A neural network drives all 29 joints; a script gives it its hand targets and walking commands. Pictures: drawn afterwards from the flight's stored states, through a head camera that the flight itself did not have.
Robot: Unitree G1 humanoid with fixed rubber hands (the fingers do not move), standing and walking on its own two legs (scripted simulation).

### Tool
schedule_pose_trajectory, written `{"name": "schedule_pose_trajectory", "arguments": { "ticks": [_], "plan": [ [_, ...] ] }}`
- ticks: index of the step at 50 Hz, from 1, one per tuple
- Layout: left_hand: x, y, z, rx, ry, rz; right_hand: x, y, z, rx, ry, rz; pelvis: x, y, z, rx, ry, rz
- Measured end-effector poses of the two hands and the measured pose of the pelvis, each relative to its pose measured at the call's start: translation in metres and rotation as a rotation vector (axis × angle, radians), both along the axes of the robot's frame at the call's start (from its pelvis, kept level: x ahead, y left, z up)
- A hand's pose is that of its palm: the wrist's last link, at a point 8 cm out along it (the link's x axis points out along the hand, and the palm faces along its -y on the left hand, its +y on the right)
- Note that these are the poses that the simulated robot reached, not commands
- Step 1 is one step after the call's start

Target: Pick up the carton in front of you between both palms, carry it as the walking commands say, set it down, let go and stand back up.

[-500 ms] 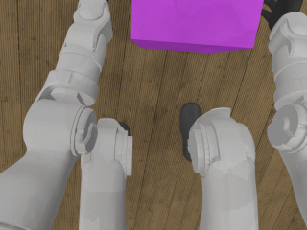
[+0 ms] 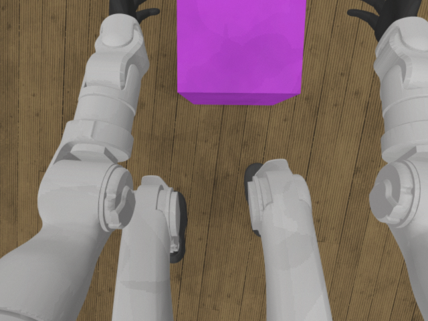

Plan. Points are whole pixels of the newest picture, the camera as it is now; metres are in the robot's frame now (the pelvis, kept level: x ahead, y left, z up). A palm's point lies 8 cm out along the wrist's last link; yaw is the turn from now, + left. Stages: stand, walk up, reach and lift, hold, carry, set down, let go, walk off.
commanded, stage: set down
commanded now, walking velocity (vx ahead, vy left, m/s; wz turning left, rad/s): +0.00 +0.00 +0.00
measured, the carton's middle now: (236, 52) +0.54 -0.11 -0.31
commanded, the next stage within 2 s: let go in 0.68 s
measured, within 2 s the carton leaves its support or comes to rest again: neither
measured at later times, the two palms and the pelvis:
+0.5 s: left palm out of the picture +0.56 +0.06 +0.02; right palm out of the picture +0.50 -0.33 +0.02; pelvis +0.03 +0.00 +0.13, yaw -1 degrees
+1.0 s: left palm out of the picture +0.49 +0.10 +0.14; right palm out of the picture +0.43 -0.32 +0.14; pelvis +0.07 -0.02 +0.25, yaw -3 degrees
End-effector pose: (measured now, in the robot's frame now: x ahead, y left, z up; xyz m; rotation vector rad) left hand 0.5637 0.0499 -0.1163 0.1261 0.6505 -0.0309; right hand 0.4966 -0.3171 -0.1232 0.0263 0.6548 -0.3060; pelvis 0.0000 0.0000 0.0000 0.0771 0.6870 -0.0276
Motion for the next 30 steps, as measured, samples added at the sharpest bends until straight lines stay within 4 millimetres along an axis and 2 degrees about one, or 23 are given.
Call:
{"name": "schedule_pose_trajectory", "arguments": {
  "ticks": [17,30],
  "plan": [
    [-0.001,0.012,0.087,0.003,-0.028,0.007,0.002,-0.007,0.095,-0.019,-0.015,0.003,0.017,-0.004,0.08,0.001,0.108,-0.005],
    [-0.001,0.012,0.171,0.002,-0.026,0.005,0.001,-0.011,0.179,-0.007,-0.018,0.015,0.033,-0.006,0.154,-0.002,0.114,-0.023]
  ]
}}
